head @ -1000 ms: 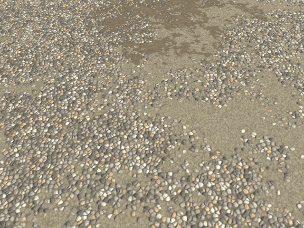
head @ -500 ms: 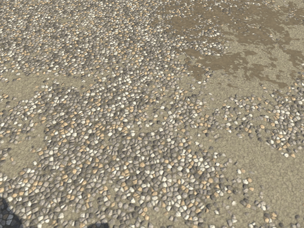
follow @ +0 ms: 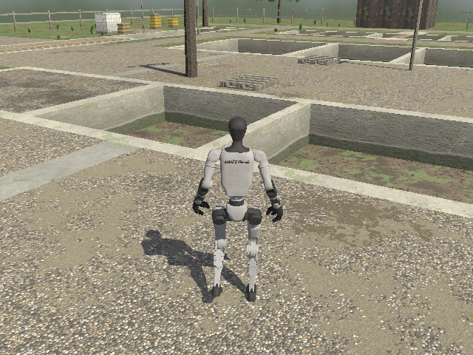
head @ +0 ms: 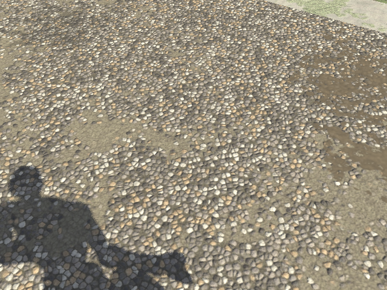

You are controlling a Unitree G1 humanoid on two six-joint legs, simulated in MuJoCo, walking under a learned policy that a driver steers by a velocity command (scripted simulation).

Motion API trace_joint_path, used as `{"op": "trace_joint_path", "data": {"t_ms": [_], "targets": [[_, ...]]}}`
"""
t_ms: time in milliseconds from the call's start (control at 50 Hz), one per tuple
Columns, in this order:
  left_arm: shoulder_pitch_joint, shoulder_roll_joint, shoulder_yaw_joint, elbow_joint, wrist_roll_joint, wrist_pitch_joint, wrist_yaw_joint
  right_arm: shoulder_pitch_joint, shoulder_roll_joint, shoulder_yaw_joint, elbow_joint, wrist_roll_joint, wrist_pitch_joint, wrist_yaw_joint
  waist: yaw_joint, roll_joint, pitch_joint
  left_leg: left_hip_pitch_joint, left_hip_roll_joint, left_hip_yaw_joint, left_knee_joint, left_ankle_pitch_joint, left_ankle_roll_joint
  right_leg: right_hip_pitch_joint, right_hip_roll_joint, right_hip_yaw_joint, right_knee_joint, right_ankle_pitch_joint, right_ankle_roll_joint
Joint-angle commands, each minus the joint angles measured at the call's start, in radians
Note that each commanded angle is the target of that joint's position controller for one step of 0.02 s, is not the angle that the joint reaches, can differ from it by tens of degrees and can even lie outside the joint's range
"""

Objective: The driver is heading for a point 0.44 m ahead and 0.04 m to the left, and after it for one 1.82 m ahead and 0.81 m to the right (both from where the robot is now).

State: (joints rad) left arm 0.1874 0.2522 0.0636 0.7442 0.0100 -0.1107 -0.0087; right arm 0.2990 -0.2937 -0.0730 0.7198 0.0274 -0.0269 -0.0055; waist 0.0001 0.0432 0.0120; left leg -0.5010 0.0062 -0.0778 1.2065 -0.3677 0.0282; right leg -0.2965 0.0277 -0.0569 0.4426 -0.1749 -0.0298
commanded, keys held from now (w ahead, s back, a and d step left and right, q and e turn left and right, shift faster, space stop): w+q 0.28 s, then w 0.10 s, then w+e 0.14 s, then e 0.48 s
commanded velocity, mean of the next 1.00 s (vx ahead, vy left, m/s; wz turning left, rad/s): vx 0.36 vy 0.00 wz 0.06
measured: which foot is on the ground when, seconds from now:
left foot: up 0.00-0.36, down 0.38-0.86, up 0.88-1.00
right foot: down 0.00-0.38, up 0.40-0.84, down 0.86-1.00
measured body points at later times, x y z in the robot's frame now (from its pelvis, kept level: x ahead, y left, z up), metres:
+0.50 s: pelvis +0.25 +0.09 -0.01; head +0.29 +0.11 +0.44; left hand +0.25 +0.38 -0.14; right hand +0.47 -0.13 -0.09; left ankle +0.28 +0.18 -0.74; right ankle +0.17 -0.09 -0.64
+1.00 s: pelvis +0.45 +0.09 -0.01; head +0.50 +0.08 +0.44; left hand +0.60 +0.37 -0.10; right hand +0.61 -0.18 -0.12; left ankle +0.37 +0.23 -0.64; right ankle +0.55 +0.02 -0.74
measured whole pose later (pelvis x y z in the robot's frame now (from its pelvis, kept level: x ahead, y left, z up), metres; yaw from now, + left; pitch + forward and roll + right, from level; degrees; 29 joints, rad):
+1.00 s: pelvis +0.45 +0.09 -0.01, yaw +0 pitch +3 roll +1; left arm 0.16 0.30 0.07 0.67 0.00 -0.02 -0.03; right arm 0.12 -0.29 -0.06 0.73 0.00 -0.01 -0.02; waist 0.02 0.01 0.06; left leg -0.48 -0.02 -0.04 1.22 -0.51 -0.03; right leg -0.47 0.07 0.01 0.52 -0.10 -0.08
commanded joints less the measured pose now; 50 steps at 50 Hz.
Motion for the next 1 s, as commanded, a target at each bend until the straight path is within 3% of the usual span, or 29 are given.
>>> {"op": "trace_joint_path", "data": {"t_ms": [20,100,180,280,320,340,360,380,400,420,440,460,480,500,520,560,600,660,700,780,840,860,880,900,920,940,960,980,1000], "targets": [[0.015,0.108,0.027,-0.032,-0.003,-0.015,-0.002,-0.009,-0.053,-0.021,-0.092,0.002,0.000,0.005,0.006,-0.148,-0.002,-0.186,0.103,-0.031,-0.015,0.077,-0.009,0.131,-0.278,0.246,-0.272,0.048,-0.158],[0.039,0.152,0.042,0.002,-0.001,-0.018,0.002,-0.076,-0.044,-0.017,-0.117,-0.004,0.001,0.007,0.015,-0.112,-0.002,-0.253,0.116,-0.036,-0.160,0.226,-0.028,0.193,-0.293,0.122,-0.290,0.208,-0.170],[0.064,0.177,0.046,0.025,-0.008,-0.001,0.010,-0.196,-0.024,-0.006,-0.141,-0.004,-0.012,0.033,0.061,-0.105,0.025,-0.213,0.102,0.028,-0.387,0.395,-0.019,0.234,-0.270,-0.008,-0.283,0.243,-0.133],[0.121,0.221,0.057,0.057,-0.030,0.026,0.012,-0.311,-0.025,-0.003,-0.199,0.001,-0.013,0.061,0.089,-0.111,0.072,-0.196,0.075,0.104,-0.536,0.304,0.021,0.350,-0.318,-0.069,-0.242,0.310,-0.109],[0.126,0.244,0.062,0.066,-0.042,0.037,0.014,-0.284,-0.044,-0.013,-0.208,-0.006,-0.011,0.064,0.051,-0.133,0.040,-0.087,0.020,0.146,-0.570,0.189,0.061,0.373,-0.327,-0.095,-0.145,0.596,-0.099],[0.123,0.258,0.064,0.069,-0.046,0.043,0.017,-0.216,-0.070,-0.028,-0.196,-0.011,-0.009,0.061,0.001,-0.148,-0.010,0.025,-0.021,0.171,-0.592,0.153,0.086,0.374,-0.320,-0.114,-0.037,0.764,-0.090],[0.111,0.250,0.058,0.071,-0.048,0.048,0.020,-0.054,-0.111,-0.055,-0.150,-0.010,-0.009,0.054,-0.092,-0.128,-0.094,0.254,-0.066,0.187,-0.671,0.229,0.121,0.315,-0.289,-0.148,0.148,0.826,-0.067],[0.120,0.208,0.038,0.062,-0.030,0.043,0.023,0.120,-0.177,-0.084,-0.101,-0.010,-0.004,0.036,-0.167,-0.065,-0.190,0.572,0.001,0.059,-0.669,0.284,0.162,0.092,-0.252,-0.156,0.406,0.603,-0.028],[0.232,0.060,-0.015,0.016,0.006,0.021,0.004,0.127,-0.300,-0.095,-0.095,-0.011,-0.012,0.025,-0.055,0.219,-0.296,0.925,0.312,-0.486,-0.717,0.209,0.337,-0.361,-0.083,-0.108,0.793,-0.336,0.034],[0.170,0.138,-0.004,0.035,-0.036,-0.010,-0.008,0.180,-0.219,-0.069,-0.109,-0.015,-0.021,0.027,-0.128,0.126,-0.444,0.941,0.396,-0.707,-0.859,0.134,0.379,-0.443,-0.051,0.111,0.939,-0.433,0.024],[0.057,0.194,0.014,0.004,-0.077,-0.017,-0.012,0.132,-0.172,-0.052,-0.094,-0.026,-0.032,0.033,-0.141,0.068,-0.287,0.833,0.360,-0.519,-0.868,0.230,0.320,-0.517,-0.095,0.119,0.958,-0.355,0.010],[0.026,0.177,0.007,-0.005,-0.069,-0.018,-0.008,0.063,-0.145,-0.042,-0.091,-0.021,-0.038,0.033,-0.098,0.024,-0.192,0.680,0.319,-0.374,-0.870,0.315,0.277,-0.495,-0.142,0.115,0.880,-0.264,0.002],[0.016,0.173,0.010,0.006,-0.045,-0.010,-0.003,-0.005,-0.103,-0.029,-0.090,-0.023,-0.042,0.034,-0.061,0.002,-0.126,0.545,0.279,-0.271,-0.892,0.381,0.248,-0.445,-0.173,0.114,0.814,-0.207,0.008],[0.052,0.174,0.016,0.018,-0.040,0.006,-0.004,-0.046,-0.075,-0.019,-0.093,-0.031,-0.050,0.034,-0.021,0.022,-0.099,0.451,0.252,-0.202,-0.929,0.410,0.232,-0.376,-0.194,0.128,0.778,-0.159,0.012],[0.087,0.159,0.016,0.033,-0.042,0.023,-0.006,-0.063,-0.070,-0.018,-0.089,-0.034,-0.058,0.034,0.002,0.030,-0.090,0.396,0.243,-0.165,-0.970,0.395,0.227,-0.329,-0.198,0.133,0.760,-0.125,0.018],[0.113,0.129,0.014,0.047,-0.039,0.050,0.002,-0.086,-0.081,-0.021,-0.068,-0.041,-0.079,0.031,0.030,0.010,-0.046,0.321,0.239,-0.063,-1.007,0.599,0.225,-0.303,-0.174,0.136,0.720,-0.091,0.042],[0.093,0.111,0.014,0.038,-0.030,0.059,0.010,-0.095,-0.089,-0.024,-0.047,-0.051,-0.085,0.018,0.037,0.007,-0.014,0.299,0.222,0.045,-1.010,0.761,0.202,-0.324,-0.148,0.148,0.642,-0.016,0.065],[0.034,0.082,0.005,0.019,-0.020,0.054,-0.001,-0.124,-0.088,-0.020,-0.036,-0.050,-0.076,-0.003,0.022,0.026,-0.005,0.292,0.163,0.188,-1.004,0.779,0.151,-0.274,-0.121,0.098,0.408,0.195,0.066],[-0.043,0.062,-0.003,-0.014,-0.015,0.051,-0.017,-0.095,-0.104,-0.023,-0.018,-0.044,-0.065,-0.017,-0.018,0.022,-0.008,0.339,0.175,0.210,-0.984,0.784,0.142,-0.260,-0.105,0.062,0.287,0.283,0.060],[-0.076,0.093,0.009,-0.069,-0.014,0.054,-0.050,-0.080,-0.132,-0.035,0.004,-0.023,-0.027,-0.032,-0.030,0.036,-0.024,0.485,0.244,0.197,-0.877,0.821,0.136,-0.298,-0.088,0.036,0.200,0.164,0.025],[0.036,0.139,0.035,-0.071,-0.009,0.054,-0.063,-0.124,-0.147,-0.042,-0.009,-0.005,0.001,-0.049,0.036,0.044,-0.075,0.499,0.233,0.211,-0.650,0.967,0.091,-0.167,-0.020,-0.020,0.124,0.061,-0.031],[0.133,0.183,0.056,-0.051,-0.005,0.050,-0.052,-0.117,-0.132,-0.037,-0.011,-0.004,0.004,-0.050,0.083,-0.008,-0.130,0.457,0.169,0.241,-0.464,0.899,0.044,-0.015,0.012,-0.012,0.026,0.220,-0.066],[0.188,0.284,0.080,-0.064,0.002,0.051,-0.026,-0.084,-0.098,-0.021,-0.035,-0.037,-0.005,-0.045,0.089,-0.181,-0.217,0.238,0.078,0.253,-0.161,0.491,-0.028,0.226,-0.170,0.249,0.044,0.717,-0.148],[0.151,0.345,0.079,-0.092,0.021,0.050,-0.021,0.035,-0.015,0.006,-0.052,-0.065,-0.014,-0.024,-0.014,-0.333,-0.360,-0.088,-0.124,0.117,0.163,-0.359,-0.088,0.502,-0.411,0.679,0.048,0.983,-0.386],[0.136,0.268,0.065,-0.120,0.009,0.060,-0.024,-0.008,-0.097,-0.006,-0.028,-0.040,-0.019,-0.007,0.058,-0.181,-0.453,-0.116,-0.069,-0.056,0.227,-0.308,-0.071,0.494,-0.381,0.654,-0.005,0.757,-0.380],[0.068,0.225,0.054,-0.138,-0.004,0.066,-0.022,-0.085,-0.116,-0.011,-0.050,-0.014,-0.013,-0.004,0.050,-0.134,-0.334,-0.169,-0.037,-0.042,0.199,-0.223,-0.058,0.390,-0.338,0.548,-0.033,0.567,-0.333],[0.024,0.186,0.044,-0.141,-0.024,0.078,-0.016,-0.117,-0.107,-0.011,-0.046,-0.023,-0.003,-0.014,0.028,-0.042,-0.229,-0.181,0.000,-0.026,0.122,-0.158,-0.059,0.267,-0.288,0.478,-0.066,0.395,-0.275],[-0.011,0.164,0.036,-0.150,-0.031,0.090,-0.008,-0.135,-0.113,-0.016,-0.048,-0.034,0.012,-0.025,0.008,-0.047,-0.160,-0.152,0.022,-0.022,0.042,-0.114,-0.063,0.141,-0.257,0.442,-0.098,0.282,-0.246],[-0.029,0.166,0.036,-0.159,-0.020,0.097,-0.003,-0.127,-0.110,-0.019,-0.052,-0.034,0.025,-0.028,-0.016,-0.086,-0.134,-0.084,0.021,-0.014,-0.016,-0.080,-0.065,0.045,-0.219,0.420,-0.126,0.212,-0.229]]}}
Keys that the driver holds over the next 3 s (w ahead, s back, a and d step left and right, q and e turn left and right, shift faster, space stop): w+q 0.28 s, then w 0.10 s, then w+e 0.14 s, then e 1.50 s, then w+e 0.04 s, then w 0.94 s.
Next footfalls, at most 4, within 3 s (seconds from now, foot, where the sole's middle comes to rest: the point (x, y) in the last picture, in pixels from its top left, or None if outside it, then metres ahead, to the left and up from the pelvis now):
0.38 left None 0.32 0.19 -0.77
0.86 right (200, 260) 0.59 0.02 -0.77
1.32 left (136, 262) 0.59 0.25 -0.77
1.74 right None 0.47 0.01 -0.77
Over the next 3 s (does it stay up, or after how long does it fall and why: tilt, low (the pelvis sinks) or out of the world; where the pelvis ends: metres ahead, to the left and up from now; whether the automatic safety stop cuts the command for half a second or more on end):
stays up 0.71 -0.15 0.01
